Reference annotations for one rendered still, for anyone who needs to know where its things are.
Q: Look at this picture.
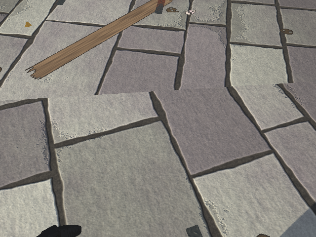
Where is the left robot hand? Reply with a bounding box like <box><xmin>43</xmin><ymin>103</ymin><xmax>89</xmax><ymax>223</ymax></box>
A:
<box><xmin>37</xmin><ymin>225</ymin><xmax>82</xmax><ymax>237</ymax></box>

